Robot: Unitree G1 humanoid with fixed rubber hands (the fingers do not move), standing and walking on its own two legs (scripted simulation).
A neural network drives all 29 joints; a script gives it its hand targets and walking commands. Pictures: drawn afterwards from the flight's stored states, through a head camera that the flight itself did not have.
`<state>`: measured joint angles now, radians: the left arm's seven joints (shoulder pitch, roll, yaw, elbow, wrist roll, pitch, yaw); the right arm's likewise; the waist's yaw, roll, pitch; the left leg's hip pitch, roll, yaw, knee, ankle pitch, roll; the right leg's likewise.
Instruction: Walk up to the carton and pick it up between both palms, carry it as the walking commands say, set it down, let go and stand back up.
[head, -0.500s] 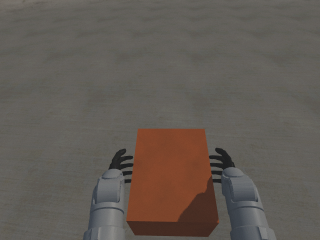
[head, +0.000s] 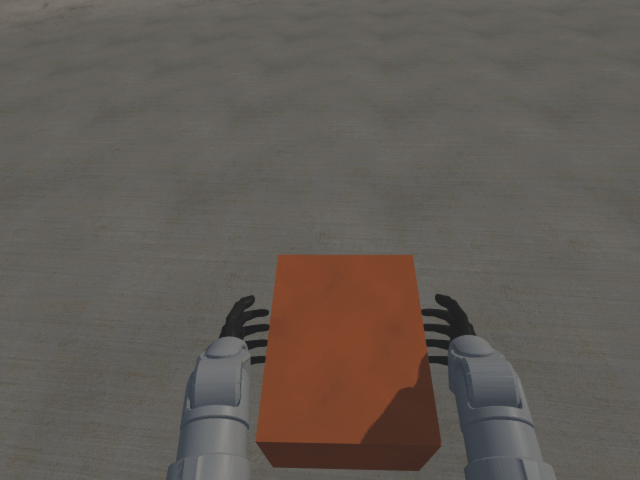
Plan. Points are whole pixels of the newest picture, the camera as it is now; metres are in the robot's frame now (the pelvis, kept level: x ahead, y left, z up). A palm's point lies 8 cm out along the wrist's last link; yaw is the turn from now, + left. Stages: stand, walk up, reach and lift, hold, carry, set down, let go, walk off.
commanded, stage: reach and lift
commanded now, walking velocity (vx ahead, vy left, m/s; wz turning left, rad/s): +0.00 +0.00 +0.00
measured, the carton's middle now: (345, 357) +0.33 -0.01 -0.03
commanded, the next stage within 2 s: hold in 0.14 s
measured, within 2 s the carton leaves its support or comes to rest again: neither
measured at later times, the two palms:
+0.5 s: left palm (232, 360) +0.29 +0.14 +0.04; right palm (463, 353) +0.28 -0.15 +0.04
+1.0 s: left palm (259, 334) +0.31 +0.11 +0.06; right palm (481, 334) +0.30 -0.18 +0.06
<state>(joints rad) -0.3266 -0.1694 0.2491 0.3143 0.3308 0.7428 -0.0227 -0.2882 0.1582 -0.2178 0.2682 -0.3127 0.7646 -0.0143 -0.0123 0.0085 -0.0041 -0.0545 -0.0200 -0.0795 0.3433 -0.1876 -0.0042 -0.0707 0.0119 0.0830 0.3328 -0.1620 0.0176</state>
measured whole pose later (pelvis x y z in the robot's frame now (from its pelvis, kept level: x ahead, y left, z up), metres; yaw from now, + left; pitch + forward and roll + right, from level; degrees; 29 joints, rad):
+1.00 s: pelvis +0.01 -0.02 -0.02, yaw -2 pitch +3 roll -1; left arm -0.27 -0.15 0.12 0.02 0.22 0.88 0.09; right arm -0.25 0.15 -0.11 0.01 -0.20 0.90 -0.17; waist 0.01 0.01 -0.12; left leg -0.33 0.03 -0.07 0.61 -0.32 -0.04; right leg -0.36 0.06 0.03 0.59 -0.27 -0.02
